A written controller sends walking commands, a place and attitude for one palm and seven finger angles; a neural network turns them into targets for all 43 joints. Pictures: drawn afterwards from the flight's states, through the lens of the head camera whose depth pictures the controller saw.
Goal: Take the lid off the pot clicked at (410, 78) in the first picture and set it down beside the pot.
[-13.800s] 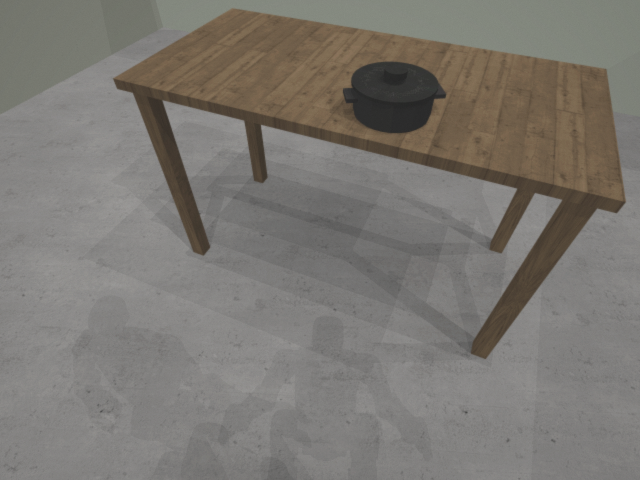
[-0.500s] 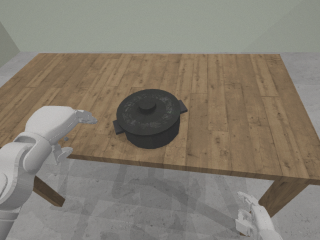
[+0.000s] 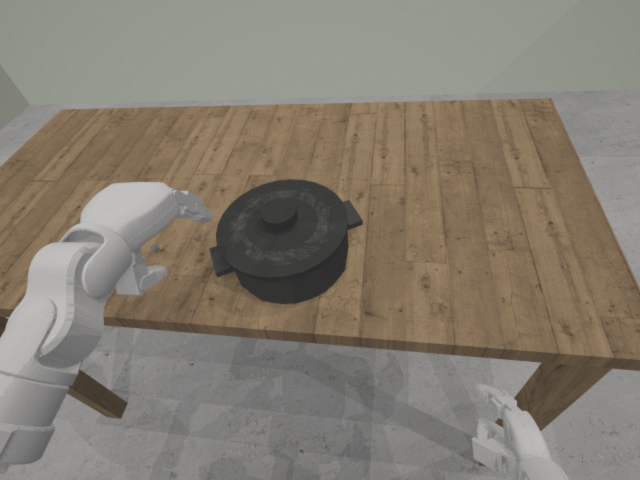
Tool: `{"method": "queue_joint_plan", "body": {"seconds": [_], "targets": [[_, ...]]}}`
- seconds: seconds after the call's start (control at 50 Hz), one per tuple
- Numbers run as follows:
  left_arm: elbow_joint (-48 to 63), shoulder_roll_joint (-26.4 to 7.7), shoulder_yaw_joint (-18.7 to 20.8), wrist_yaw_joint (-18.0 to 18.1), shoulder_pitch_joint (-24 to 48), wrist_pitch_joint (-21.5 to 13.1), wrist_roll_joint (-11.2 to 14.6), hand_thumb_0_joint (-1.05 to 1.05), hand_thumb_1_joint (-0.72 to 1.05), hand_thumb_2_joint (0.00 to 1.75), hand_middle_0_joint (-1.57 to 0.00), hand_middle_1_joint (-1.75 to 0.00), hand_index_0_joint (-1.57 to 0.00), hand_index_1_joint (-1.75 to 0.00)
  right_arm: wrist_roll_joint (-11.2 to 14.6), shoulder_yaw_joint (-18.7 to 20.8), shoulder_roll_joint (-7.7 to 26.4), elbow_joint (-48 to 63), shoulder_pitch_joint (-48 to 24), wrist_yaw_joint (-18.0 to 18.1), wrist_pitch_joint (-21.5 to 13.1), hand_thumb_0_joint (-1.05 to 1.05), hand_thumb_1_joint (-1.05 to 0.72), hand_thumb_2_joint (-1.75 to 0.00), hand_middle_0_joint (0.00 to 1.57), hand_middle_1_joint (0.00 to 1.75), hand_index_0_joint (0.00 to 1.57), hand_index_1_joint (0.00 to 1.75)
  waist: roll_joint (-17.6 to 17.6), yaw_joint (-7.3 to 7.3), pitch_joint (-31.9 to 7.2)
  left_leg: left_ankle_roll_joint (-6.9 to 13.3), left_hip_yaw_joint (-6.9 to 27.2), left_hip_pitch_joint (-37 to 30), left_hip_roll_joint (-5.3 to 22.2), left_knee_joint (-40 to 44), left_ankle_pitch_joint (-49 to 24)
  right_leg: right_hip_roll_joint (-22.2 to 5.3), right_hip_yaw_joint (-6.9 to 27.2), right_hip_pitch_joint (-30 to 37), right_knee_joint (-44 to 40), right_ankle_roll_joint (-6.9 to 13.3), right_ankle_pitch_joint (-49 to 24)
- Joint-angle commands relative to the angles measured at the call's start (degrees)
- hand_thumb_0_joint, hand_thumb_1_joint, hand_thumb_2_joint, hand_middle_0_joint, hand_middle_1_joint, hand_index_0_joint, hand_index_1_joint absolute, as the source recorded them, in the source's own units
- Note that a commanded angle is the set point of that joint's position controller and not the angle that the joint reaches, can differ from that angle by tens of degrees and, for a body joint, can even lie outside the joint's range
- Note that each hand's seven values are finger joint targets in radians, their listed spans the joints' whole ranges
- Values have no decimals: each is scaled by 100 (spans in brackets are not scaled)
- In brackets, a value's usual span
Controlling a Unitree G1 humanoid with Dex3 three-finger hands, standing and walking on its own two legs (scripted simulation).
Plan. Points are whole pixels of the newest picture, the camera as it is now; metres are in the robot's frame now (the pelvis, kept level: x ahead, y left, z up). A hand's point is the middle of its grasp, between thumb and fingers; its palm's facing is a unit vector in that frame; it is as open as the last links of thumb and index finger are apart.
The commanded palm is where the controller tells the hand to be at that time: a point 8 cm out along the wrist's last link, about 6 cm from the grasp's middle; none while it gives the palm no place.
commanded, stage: move the open hand above the knob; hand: left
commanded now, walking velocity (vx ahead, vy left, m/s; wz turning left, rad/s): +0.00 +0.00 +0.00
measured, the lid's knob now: (279, 214) +0.45 +0.10 +0.08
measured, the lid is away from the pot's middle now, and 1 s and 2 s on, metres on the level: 0.00 0.00 0.00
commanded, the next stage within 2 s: none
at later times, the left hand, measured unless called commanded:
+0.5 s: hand (195, 226) +0.37 +0.18 +0.15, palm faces -0.19 -0.03 -0.98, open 10.1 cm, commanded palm +0.35 +0.18 +0.22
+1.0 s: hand (244, 201) +0.40 +0.13 +0.15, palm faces -0.16 -0.03 -0.99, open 10.1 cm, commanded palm +0.39 +0.13 +0.22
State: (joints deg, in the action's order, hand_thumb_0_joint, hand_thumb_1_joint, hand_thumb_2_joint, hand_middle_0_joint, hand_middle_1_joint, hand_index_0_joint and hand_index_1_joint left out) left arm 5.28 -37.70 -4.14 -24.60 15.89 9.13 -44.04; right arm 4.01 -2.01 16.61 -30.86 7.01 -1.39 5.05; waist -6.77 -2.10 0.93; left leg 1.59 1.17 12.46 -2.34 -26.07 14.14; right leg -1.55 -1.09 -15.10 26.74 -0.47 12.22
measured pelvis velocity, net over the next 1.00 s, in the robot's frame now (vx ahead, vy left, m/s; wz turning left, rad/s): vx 0.01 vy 0.00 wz -0.01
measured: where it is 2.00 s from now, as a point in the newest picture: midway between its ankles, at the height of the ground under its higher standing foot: outside the picture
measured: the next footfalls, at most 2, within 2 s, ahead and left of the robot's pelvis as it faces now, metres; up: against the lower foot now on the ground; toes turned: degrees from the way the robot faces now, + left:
none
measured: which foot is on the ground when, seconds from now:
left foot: down 0.00-1.00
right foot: down 0.00-1.00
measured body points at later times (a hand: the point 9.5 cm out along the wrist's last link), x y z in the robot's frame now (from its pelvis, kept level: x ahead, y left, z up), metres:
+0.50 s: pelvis +0.01 +0.00 +0.00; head +0.02 -0.05 +0.45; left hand +0.37 +0.18 +0.20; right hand +0.21 -0.22 -0.10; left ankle -0.01 +0.10 -0.74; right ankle +0.02 -0.12 -0.74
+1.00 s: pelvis +0.01 +0.00 +0.00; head +0.02 -0.05 +0.45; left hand +0.41 +0.13 +0.21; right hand +0.20 -0.23 -0.11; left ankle -0.01 +0.10 -0.74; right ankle +0.02 -0.12 -0.74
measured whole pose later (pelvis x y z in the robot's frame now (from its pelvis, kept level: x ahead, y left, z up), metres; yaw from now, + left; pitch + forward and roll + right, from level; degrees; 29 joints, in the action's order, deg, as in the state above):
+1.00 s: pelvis +0.01 +0.00 +0.00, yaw -1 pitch +1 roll +1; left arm -10.7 -27.1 -18.3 -21.0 35.9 16.5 -48.0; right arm 5.0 -2.4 15.7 -33.1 7.1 -1.9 6.4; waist -5.8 -0.3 -0.6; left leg 1.5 0.5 12.4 -2.6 -26.4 15.4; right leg -1.8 -0.3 -16.3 29.3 -0.3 14.4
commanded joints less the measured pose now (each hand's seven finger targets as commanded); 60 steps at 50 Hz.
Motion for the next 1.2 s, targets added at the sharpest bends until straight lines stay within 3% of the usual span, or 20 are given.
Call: {"method": "queue_joint_plan", "body": {"seconds": [0.0, 0.06, 0.1, 0.14, 0.22, 0.28, 0.3, 0.36, 0.4, 0.44, 0.52, 0.58, 0.7, 0.74, 0.78, 0.84, 0.96, 1.04, 1.08, 1.18], "targets": [[727, -1305, 885, 171, 1691, 128, -60, 0, -32, 146, -83, -8, -83, -8, 17, 194, 495, 943, -737, -18, -225, 0, -90, -90, 20, 30, 20, 30, 648, -6, -1701, 113, -68, -290, 1, 214, -1615, 114, -110, 921, -132, 148, -1375], [1008, -1566, 991, 212, 2218, 105, -150, 0, -32, 146, -83, -8, -83, -8, 17, 200, 502, 974, -828, 17, -232, 0, -90, -90, 20, 30, 20, 30, 522, -37, -1748, 121, -13, -301, -11, 250, -1541, 92, -69, 942, -118, 161, -1323], [1022, -1369, 871, 214, 2162, 104, -126, 0, -32, 146, -83, -8, -83, -8, -7, 185, 433, 976, -785, 8, -246, 0, -90, -90, 20, 30, 20, 30, 518, -23, -2050, 139, -34, -447, -35, 158, -1741, 94, -67, 1056, -55, 164, -1474], [479, -1334, 825, 227, 2108, 164, -134, 0, -32, 146, -83, -8, -83, -8, 24, 176, 497, 916, -769, 21, -220, 0, -90, -90, 20, 30, 20, 30, 637, 6, -1588, 107, -55, -191, -21, 226, -1442, 88, -83, 876, -124, 148, -1304], [843, -1172, 587, 230, 2555, 193, -147, 0, -32, 146, -83, -8, -83, -8, 41, 197, 466, 969, -851, 5, -193, 0, -90, -90, 20, 30, 20, 30, 536, 37, -1904, 124, -43, -377, -31, 174, -1564, 77, -61, 966, -73, 163, -1424], [708, -1177, 648, 261, 2579, 234, -155, 0, -32, 146, -83, -8, -83, -8, 59, 203, 487, 975, -910, -7, -222, 0, -90, -90, 20, 30, 20, 30, 482, 68, -1911, 150, 7, -459, -15, 77, -1648, 119, -28, 884, -36, 210, -1481], [475, -995, 398, 227, 2741, 263, -217, 0, -32, 146, -83, -8, -83, -8, 38, 158, 433, 881, -819, 12, -193, 0, -90, -90, 20, 30, 20, 30, 595, 79, -1943, 133, -45, -419, -41, 149, -1632, 98, -70, 951, -42, 179, -1447], [286, -1154, 484, 285, 2979, 282, -277, 0, -32, 146, -83, -8, -83, -8, 57, 163, 473, 847, -826, 36, -178, 0, -90, -90, 20, 30, 20, 30, 544, 63, -1748, 108, -38, -302, -19, 248, -1421, 81, -66, 867, -73, 191, -1266], [490, -979, 342, 288, 3144, 296, -269, 0, -32, 146, -83, -8, -83, -8, 51, 149, 418, 883, -860, 6, -184, 0, -90, -90, 20, 30, 20, 30, 456, 55, -2039, 121, -32, -457, -25, 192, -1698, 83, -62, 1005, 1, 214, -1455], [341, -708, 78, 323, 3251, 344, -294, 0, -32, 146, -83, -8, -83, -8, 58, 164, 407, 869, -878, -13, -180, 0, -90, -90, 20, 30, 20, 30, 422, 93, -1899, 96, 15, -492, -5, 211, -1707, 98, -100, 821, 7, 224, -1402], [219, -881, 231, 375, 3376, 415, -361, 0, -32, 146, -83, -8, -83, -8, 71, 173, 442, 863, -825, -36, -163, 0, -90, -90, 20, 30, 20, 30, 690, 56, -1974, 97, -30, -373, 12, 239, -1591, 94, -88, 972, 22, 222, -1396], [9, -551, 31, 417, 3370, 499, -334, 0, -32, 146, -83, -8, -83, -8, 88, 169, 429, 893, -919, -57, -164, 0, -90, -90, 20, 30, 20, 30, 618, 120, -1913, 121, -33, -371, 21, 144, -1533, 105, -61, 812, 32, 252, -1352], [33, -576, -31, 477, 3856, 582, -426, 0, -32, 146, -83, -8, -83, -8, 75, 136, 363, 831, -828, -41, -169, 0, -90, -90, 20, 30, 20, 30, 632, 78, -2233, 113, -56, -486, 27, 201, -1792, 108, -66, 1025, 128, 245, -1510], [-427, -203, -354, 486, 3834, 648, -423, 0, -32, 146, -83, -8, -83, -8, 89, 130, 371, 780, -821, -46, -146, 0, -90, -90, 20, 30, 20, 30, 751, 156, -1822, 82, -60, -316, 27, 253, -1512, 106, -121, 779, 68, 231, -1322], [-467, -346, -170, 533, 3866, 667, -412, 0, -32, 146, -83, -8, -83, -8, 102, 159, 441, 804, -843, -39, -134, 0, -90, -90, 20, 30, 20, 30, 729, 149, -1861, 115, -68, -279, 46, 212, -1411, 115, -74, 773, 52, 256, -1268], [-201, -213, -405, 549, 4340, 681, -503, 0, -32, 146, -83, -8, -83, -8, 86, 161, 365, 798, -840, -27, -144, 0, -90, -90, 20, 30, 20, 30, 658, 152, -2199, 113, -67, -470, 24, 218, -1646, 92, -65, 930, 127, 242, -1470], [-937, 47, -621, 624, 4543, 803, -546, 0, -32, 146, -83, -8, -83, -8, 104, 125, 370, 655, -757, -14, -111, 0, -90, -90, 20, 30, 20, 30, 728, 210, -1948, 96, -112, -326, 25, 250, -1466, 101, -92, 772, 101, 240, -1368], [-1081, 105, -682, 667, 4914, 859, -586, 0, -32, 146, -83, -8, -83, -8, 102, 137, 366, 623, -727, 6, -83, 0, -90, -90, 20, 30, 20, 30, 851, 242, -2057, 116, -132, -296, 29, 250, -1409, 84, -64, 865, 98, 229, -1414], [-1073, -88, -423, 708, 4908, 864, -533, 0, -32, 146, -83, -8, -83, -8, 84, 171, 413, 655, -755, 14, -103, 0, -90, -90, 20, 30, 20, 30, 893, 212, -2255, 151, -117, -291, 22, 168, -1533, 75, -3, 1039, 126, 243, -1641], [-1464, 274, -737, 674, 5097, 954, -529, 0, -32, 146, -83, -8, -83, -8, 109, 175, 394, 592, -704, 6, -82, 0, -90, -90, 20, 30, 20, 30, 962, 295, -2171, 150, -161, -251, 17, 164, -1517, 65, -12, 961, 111, 222, -1748]]}}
